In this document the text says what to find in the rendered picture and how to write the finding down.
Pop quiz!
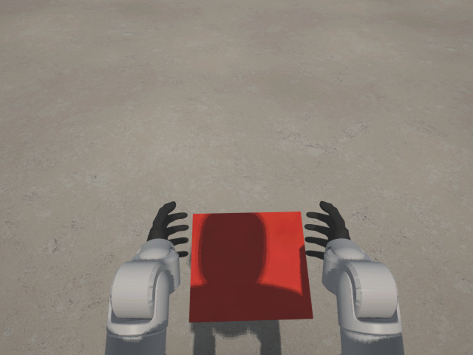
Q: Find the left robot hand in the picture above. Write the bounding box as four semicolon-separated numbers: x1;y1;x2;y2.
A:
147;201;189;257

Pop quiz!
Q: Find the carton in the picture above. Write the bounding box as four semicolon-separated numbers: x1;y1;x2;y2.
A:
189;212;313;322

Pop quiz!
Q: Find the right robot forearm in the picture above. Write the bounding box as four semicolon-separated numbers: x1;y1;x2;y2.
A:
322;238;404;355

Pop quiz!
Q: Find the left robot forearm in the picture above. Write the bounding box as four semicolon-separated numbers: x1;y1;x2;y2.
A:
105;238;180;355

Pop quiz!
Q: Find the right robot hand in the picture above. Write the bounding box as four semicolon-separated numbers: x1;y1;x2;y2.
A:
304;201;350;260

